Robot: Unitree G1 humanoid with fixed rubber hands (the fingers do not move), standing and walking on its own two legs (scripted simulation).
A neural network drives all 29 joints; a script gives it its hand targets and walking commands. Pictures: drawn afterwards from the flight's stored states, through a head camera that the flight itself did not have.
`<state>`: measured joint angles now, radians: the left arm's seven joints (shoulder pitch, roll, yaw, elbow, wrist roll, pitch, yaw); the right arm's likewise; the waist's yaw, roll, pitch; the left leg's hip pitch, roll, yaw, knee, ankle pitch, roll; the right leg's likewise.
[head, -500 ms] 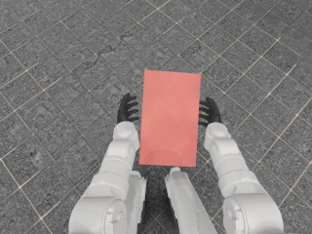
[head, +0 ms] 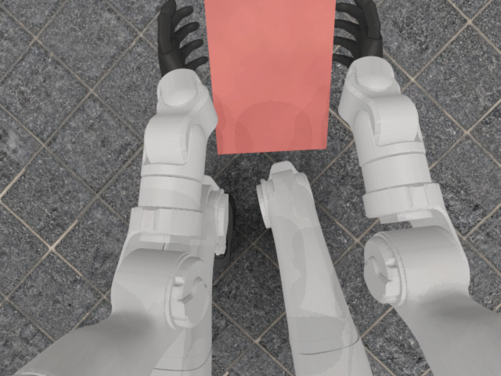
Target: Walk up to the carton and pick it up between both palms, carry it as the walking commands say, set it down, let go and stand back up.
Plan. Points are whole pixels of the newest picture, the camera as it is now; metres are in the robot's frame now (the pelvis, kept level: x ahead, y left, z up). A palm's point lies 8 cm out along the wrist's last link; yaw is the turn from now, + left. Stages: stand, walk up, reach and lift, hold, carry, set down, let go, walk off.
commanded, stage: set down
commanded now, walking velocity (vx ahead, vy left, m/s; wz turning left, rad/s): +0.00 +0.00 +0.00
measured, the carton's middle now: (263, 53) +0.53 -0.08 -0.20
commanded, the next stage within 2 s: none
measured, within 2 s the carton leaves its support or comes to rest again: rests again in 1.56 s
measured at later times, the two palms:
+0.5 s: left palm (191, 61) +0.52 +0.03 -0.15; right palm (353, 34) +0.52 -0.20 -0.15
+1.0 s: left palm (199, 45) +0.56 +0.02 -0.20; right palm (349, 22) +0.56 -0.22 -0.20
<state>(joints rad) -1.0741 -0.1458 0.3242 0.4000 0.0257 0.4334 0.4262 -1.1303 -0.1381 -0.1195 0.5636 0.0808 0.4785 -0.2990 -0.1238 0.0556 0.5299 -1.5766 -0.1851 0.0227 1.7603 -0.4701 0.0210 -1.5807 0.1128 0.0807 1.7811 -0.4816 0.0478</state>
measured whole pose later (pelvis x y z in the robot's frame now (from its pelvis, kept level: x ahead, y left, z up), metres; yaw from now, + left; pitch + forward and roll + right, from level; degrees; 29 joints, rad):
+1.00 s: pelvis +0.02 -0.01 -0.08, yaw -1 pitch +25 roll +0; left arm -1.40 -0.08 0.40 0.71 0.09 0.33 0.40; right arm -1.49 -0.28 -0.16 0.93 0.00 0.36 -0.19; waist -0.07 0.05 0.53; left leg -1.91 -0.18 0.02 2.03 -0.55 0.00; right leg -1.91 0.15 0.04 2.03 -0.54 0.04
